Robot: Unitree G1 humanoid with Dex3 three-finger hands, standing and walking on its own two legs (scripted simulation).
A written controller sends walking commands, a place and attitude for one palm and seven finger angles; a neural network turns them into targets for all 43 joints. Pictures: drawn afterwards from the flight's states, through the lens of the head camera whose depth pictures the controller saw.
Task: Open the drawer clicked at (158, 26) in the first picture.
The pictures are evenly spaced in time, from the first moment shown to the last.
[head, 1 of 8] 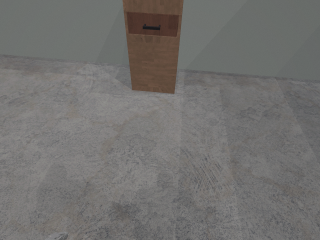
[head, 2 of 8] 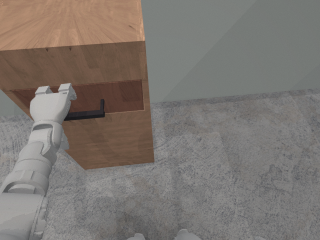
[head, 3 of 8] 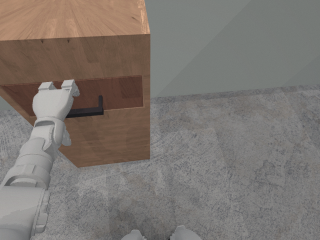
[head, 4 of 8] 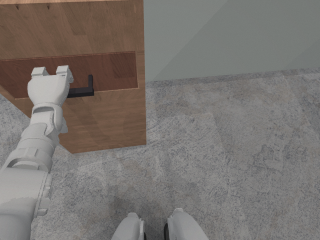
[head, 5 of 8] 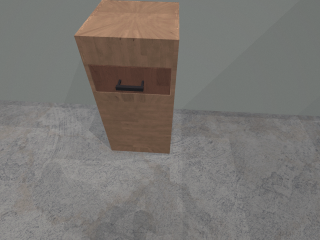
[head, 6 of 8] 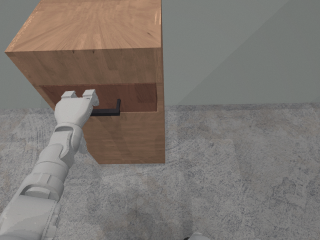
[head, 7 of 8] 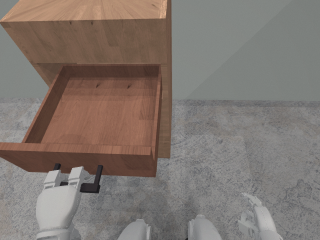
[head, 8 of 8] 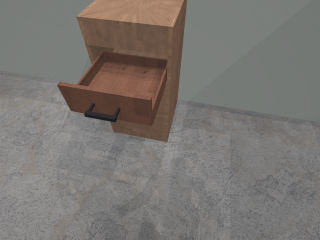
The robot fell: no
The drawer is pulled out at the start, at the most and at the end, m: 0.00 0.30 0.30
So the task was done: yes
